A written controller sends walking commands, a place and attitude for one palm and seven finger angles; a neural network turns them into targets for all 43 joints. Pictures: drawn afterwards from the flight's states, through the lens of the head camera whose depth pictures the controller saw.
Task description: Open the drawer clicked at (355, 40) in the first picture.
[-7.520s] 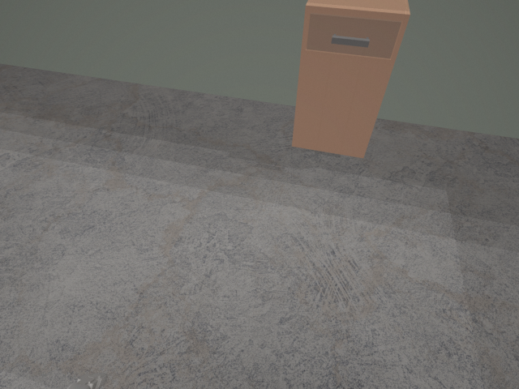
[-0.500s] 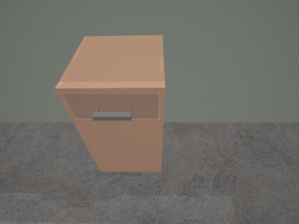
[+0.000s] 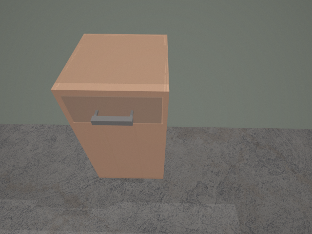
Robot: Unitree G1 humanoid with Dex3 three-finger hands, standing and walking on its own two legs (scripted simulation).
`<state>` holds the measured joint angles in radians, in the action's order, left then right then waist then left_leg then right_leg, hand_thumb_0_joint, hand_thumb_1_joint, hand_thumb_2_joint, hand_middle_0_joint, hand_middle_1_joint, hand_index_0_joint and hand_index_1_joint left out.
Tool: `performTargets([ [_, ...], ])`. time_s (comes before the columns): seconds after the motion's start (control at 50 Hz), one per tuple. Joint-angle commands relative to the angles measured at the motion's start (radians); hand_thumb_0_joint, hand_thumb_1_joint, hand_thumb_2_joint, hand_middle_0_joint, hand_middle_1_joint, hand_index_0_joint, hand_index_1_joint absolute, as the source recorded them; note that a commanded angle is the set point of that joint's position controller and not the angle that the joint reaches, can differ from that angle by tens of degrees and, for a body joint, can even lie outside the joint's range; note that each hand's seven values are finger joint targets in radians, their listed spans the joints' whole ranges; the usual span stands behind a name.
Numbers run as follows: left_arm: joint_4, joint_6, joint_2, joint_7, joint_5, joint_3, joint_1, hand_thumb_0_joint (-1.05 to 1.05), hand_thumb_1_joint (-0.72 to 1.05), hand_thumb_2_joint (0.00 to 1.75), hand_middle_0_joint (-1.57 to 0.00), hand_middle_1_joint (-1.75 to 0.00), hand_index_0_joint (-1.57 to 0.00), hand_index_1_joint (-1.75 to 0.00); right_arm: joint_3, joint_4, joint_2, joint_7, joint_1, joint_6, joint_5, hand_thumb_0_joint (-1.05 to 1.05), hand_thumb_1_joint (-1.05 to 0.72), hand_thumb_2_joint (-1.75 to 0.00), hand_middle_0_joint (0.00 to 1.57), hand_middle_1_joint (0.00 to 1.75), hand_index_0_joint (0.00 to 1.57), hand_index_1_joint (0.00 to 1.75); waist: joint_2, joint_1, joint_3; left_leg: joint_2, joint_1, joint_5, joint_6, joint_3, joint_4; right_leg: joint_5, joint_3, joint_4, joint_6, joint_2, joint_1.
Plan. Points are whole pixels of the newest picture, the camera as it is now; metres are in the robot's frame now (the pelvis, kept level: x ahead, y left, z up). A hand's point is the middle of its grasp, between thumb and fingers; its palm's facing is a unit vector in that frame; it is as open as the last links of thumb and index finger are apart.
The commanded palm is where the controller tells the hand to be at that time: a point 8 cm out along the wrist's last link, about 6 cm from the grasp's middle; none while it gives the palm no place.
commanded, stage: look again from close up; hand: left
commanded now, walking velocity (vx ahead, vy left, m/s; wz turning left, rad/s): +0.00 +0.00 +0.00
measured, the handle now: (113, 116) +0.55 +0.20 -0.10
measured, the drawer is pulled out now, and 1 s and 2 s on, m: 0.00 0.00 0.00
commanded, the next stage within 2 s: raise the hand with hooked fingers in 0.52 s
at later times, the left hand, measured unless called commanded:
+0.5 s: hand out of the picture +0.03 +0.23 -0.18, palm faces +0.02 -0.98 -0.20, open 7.4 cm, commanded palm none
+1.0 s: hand (58, 225) +0.16 +0.26 -0.07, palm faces +0.00 -0.19 -0.98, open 8.4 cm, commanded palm +0.13 +0.29 -0.02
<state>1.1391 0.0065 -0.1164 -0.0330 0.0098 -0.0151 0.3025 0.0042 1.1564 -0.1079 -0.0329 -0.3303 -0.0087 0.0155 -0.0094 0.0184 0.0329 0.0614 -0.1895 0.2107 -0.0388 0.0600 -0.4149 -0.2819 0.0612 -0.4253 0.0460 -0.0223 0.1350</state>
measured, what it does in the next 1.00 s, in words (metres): shifts its weight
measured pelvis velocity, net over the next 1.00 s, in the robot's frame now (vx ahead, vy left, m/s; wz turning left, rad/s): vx -0.05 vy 0.06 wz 0.01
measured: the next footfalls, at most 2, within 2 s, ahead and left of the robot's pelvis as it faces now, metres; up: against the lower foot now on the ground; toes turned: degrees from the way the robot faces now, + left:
none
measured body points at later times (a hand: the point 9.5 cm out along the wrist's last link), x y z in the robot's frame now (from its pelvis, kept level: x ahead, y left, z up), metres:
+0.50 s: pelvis +0.00 +0.05 -0.01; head -0.01 +0.06 +0.44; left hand +0.03 +0.28 -0.16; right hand +0.06 -0.18 -0.15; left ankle +0.00 +0.14 -0.74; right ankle -0.03 -0.08 -0.74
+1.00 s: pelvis -0.05 +0.06 -0.05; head -0.04 +0.04 +0.40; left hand +0.15 +0.27 -0.02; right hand +0.16 -0.17 -0.13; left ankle +0.00 +0.14 -0.74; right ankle -0.01 -0.05 -0.74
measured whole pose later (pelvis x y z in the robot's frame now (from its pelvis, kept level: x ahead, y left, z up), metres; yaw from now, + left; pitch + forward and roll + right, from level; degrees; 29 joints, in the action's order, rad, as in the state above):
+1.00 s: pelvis -0.05 +0.06 -0.05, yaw +1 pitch +8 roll +2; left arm 0.12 0.02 -0.26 -0.45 1.08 -0.14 0.32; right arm -0.03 0.54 -0.26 0.01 -0.14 -0.02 0.05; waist -0.01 -0.05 -0.13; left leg -0.04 -0.65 0.33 0.07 0.11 -0.84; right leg -0.40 -0.08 -0.91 0.02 -0.03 0.65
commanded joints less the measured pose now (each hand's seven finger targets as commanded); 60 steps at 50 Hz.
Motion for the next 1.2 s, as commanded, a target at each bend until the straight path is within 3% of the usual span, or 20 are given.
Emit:
performTargets([
  [0.0,-0.104,0.045,-0.168,-0.016,0.005,0.03,0.046,0.0,0.9,0.9,-0.2,-0.3,-0.2,-0.3,-0.031,-0.146,-0.126,-0.001,-0.019,0.031,0.012,0.0,-0.9,-0.9,0.2,0.3,0.2,0.3,-0.015,0.01,-0.035,0.012,-0.022,-0.065,0.055,-0.083,-0.111,0.114,-0.186,0.097,0.021,0.168,0.117],
  [0.08,-0.111,0.042,-0.148,-0.018,0.002,0.033,0.086,0.0,0.9,0.9,-0.2,-0.3,-0.2,-0.3,-0.025,-0.154,-0.104,-0.003,-0.051,0.028,0.006,0.0,-0.9,-0.9,0.2,0.3,0.2,0.3,0.125,0.001,-0.075,-0.009,-0.071,-0.058,0.059,-0.046,-0.122,0.576,-0.162,0.005,0.02,0.178,-0.017],
  [0.12,-0.123,0.034,-0.153,-0.019,0.003,0.037,0.095,0.0,0.9,0.9,-0.2,-0.3,-0.2,-0.3,-0.03,-0.159,-0.122,-0.005,-0.035,0.025,0.0,0.0,-0.9,-0.9,0.2,0.3,0.2,0.3,0.101,-0.002,-0.042,0.003,-0.065,-0.111,0.063,-0.042,-0.101,0.639,-0.131,-0.026,0.012,0.164,-0.016],
  [0.26,-0.162,0.01,-0.156,-0.018,0.004,0.029,0.077,0.0,0.9,0.9,-0.2,-0.3,-0.2,-0.3,-0.031,-0.176,-0.17,0.0,0.022,0.016,0.002,0.0,-0.9,-0.9,0.2,0.3,0.2,0.3,-0.015,-0.013,0.008,0.046,-0.008,-0.259,0.076,-0.067,-0.075,0.315,-0.096,-0.021,-0.009,0.114,0.064],
  [0.42,-0.154,0.0,-0.163,-0.012,0.004,0.024,0.051,0.0,0.9,0.9,-0.2,-0.3,-0.2,-0.3,-0.024,-0.173,-0.193,0.009,0.067,0.018,0.001,0.0,-0.9,-0.9,0.2,0.3,0.2,0.3,-0.014,-0.018,0.037,0.051,-0.038,-0.121,0.08,-0.091,0.012,0.136,-0.091,0.022,-0.031,0.113,0.061],
  [0.58,-0.125,-0.001,-0.144,-0.012,0.006,0.023,0.067,0.0,0.9,0.9,-0.2,-0.3,-0.2,-0.3,-0.024,-0.142,-0.193,0.011,0.046,0.025,-0.001,0.0,-0.9,-0.9,0.2,0.3,0.2,0.3,-0.006,-0.022,0.022,0.058,-0.033,-0.073,0.087,-0.114,0.078,0.118,-0.071,0.032,-0.045,0.118,0.033],
  [0.6,-0.108,0.016,-0.165,-0.047,0.019,0.013,0.09,0.0,0.9,0.9,-0.2,-0.3,-0.2,-0.3,-0.017,-0.208,-0.211,0.014,0.1,0.037,-0.014,0.0,-0.9,-0.9,0.2,0.3,0.2,0.3,0.049,-0.038,0.118,0.064,-0.089,-0.229,0.059,-0.086,-0.101,0.266,-0.119,0.049,-0.039,0.154,0.13],
  [0.62,-1.62,0.157,-0.516,-0.071,0.195,0.068,-0.715,0.0,0.88,0.89,-0.2,-0.32,-0.2,-0.32,-0.025,-0.533,-0.327,-0.016,0.078,0.162,-0.069,0.0,-0.9,-0.9,0.2,0.3,0.2,0.3,-0.264,0.059,-0.412,-0.02,0.233,-0.346,0.061,-0.117,0.005,0.26,-0.063,-0.112,0.002,0.026,0.121],
  [0.64,-1.362,0.085,-0.408,-0.135,0.223,0.046,-0.19,0.0,0.85,0.88,-0.2,-0.33,-0.2,-0.33,-0.013,-0.491,-0.255,-0.057,0.141,0.266,-0.051,0.0,-0.9,-0.9,0.2,0.3,0.2,0.3,-0.355,-0.047,-0.391,0.06,0.314,-0.39,0.004,-0.179,0.026,0.008,0.009,-0.241,0.002,0.032,0.252],
  [0.66,-1.251,-0.057,-0.219,-0.179,0.205,-0.051,0.081,0.0,0.83,0.87,-0.21,-0.34,-0.21,-0.34,-0.029,-0.473,-0.217,-0.057,0.15,0.301,-0.066,0.0,-0.9,-0.9,0.2,0.3,0.2,0.3,-0.28,-0.022,-0.27,0.051,0.135,-0.187,-0.032,-0.196,0.1,-0.146,0.016,-0.319,-0.023,0.018,0.342],
  [0.68,-1.215,-0.078,-0.087,-0.181,0.253,-0.16,0.093,0.0,0.81,0.86,-0.21,-0.36,-0.21,-0.36,-0.02,-0.463,-0.198,-0.06,0.13,0.321,-0.071,0.0,-0.9,-0.9,0.2,0.3,0.2,0.3,-0.175,0.005,-0.128,0.027,0.036,-0.084,0.007,-0.165,0.077,-0.111,-0.003,-0.293,-0.023,0.015,0.37],
  [0.72,-1.237,-0.054,-0.254,-0.255,0.448,-0.072,-0.011,0.0,0.76,0.84,-0.21,-0.39,-0.21,-0.39,-0.038,-0.525,-0.269,-0.055,0.163,0.312,-0.027,0.0,-0.9,-0.9,0.2,0.3,0.2,0.3,-0.063,0.017,-0.074,-0.003,-0.129,0.203,0.037,-0.172,-0.01,-0.108,-0.005,-0.206,-0.01,0.004,0.406],
  [0.76,-1.139,-0.042,-0.252,-0.311,0.658,-0.076,0.036,0.0,0.71,0.82,-0.21,-0.42,-0.21,-0.42,-0.042,-0.612,-0.278,-0.034,0.181,0.269,0.006,0.0,-0.9,-0.9,0.2,0.3,0.2,0.3,-0.018,-0.015,-0.122,-0.049,-0.231,0.257,0.052,-0.151,-0.106,-0.178,-0.046,-0.204,0.007,-0.016,0.441],
  [0.8,-1.023,-0.021,-0.217,-0.374,0.844,-0.101,0.14,0.0,0.67,0.8,-0.22,-0.45,-0.22,-0.45,-0.057,-0.67,-0.261,-0.014,0.229,0.207,0.035,0.0,-0.9,-0.9,0.2,0.3,0.2,0.3,0.164,-0.063,-0.08,-0.073,-0.359,0.357,0.048,-0.12,-0.166,-0.384,-0.113,-0.198,0.018,-0.032,0.536],
  [0.86,-0.991,0.022,-0.192,-0.422,1.018,-0.089,0.222,0.0,0.6,0.77,-0.22,-0.5,-0.22,-0.5,-0.064,-0.733,-0.251,0.035,0.276,0.101,0.032,0.0,-0.9,-0.9,0.2,0.3,0.2,0.3,0.242,-0.135,-0.144,-0.103,-0.411,0.229,0.052,-0.081,-0.261,-0.35,-0.194,-0.219,0.047,-0.025,0.524],
  [0.92,-1.131,0.01,-0.28,-0.463,1.098,-0.028,0.131,0.0,0.53,0.74,-0.23,-0.54,-0.23,-0.54,-0.057,-0.799,-0.241,0.052,0.328,0.016,0.026,0.0,-0.9,-0.9,0.2,0.3,0.2,0.3,0.122,-0.154,-0.201,-0.099,-0.401,0.273,0.056,-0.091,-0.263,-0.374,-0.194,-0.253,0.05,-0.009,0.52],
  [0.98,-1.266,0.003,-0.365,-0.506,1.147,0.027,-0.081,0.0,0.46,0.71,-0.23,-0.58,-0.23,-0.58,-0.053,-0.826,-0.23,0.042,0.348,-0.042,0.038,0.0,-0.9,-0.9,0.2,0.3,0.2,0.3,0.062,-0.121,-0.248,-0.096,-0.347,0.254,0.069,-0.122,-0.317,-0.353,-0.213,-0.269,0.042,-0.012,0.567],
  [1.06,-1.39,0.033,-0.396,-0.524,1.115,0.028,-0.291,0.0,0.36,0.67,-0.24,-0.64,-0.24,-0.64,-0.054,-0.813,-0.218,0.02,0.346,-0.056,0.058,0.0,-0.9,-0.9,0.2,0.3,0.2,0.3,-0.035,-0.053,-0.306,-0.086,-0.237,0.25,0.078,-0.164,-0.396,-0.338,-0.223,-0.288,0.032,-0.015,0.663],
  [1.12,-1.377,0.04,-0.361,-0.501,1.082,-0.019,-0.271,0.0,0.29,0.64,-0.24,-0.69,-0.24,-0.69,-0.043,-0.802,-0.222,0.015,0.351,-0.052,0.062,0.0,-0.9,-0.9,0.2,0.3,0.2,0.3,-0.123,-0.044,-0.333,-0.087,-0.188,0.169,0.075,-0.16,-0.397,-0.21,-0.174,-0.325,0.037,-0.024,0.651],
  [1.18,-1.328,0.0,-0.337,-0.442,1.044,-0.051,-0.235,0.0,0.22,0.61,-0.25,-0.74,-0.25,-0.74,-0.035,-0.783,-0.221,0.014,0.349,-0.066,0.054,0.0,-0.9,-0.9,0.2,0.3,0.2,0.3,-0.075,-0.041,-0.325,-0.083,-0.187,0.104,0.073,-0.154,-0.357,-0.105,-0.129,-0.311,0.03,-0.031,0.565],
])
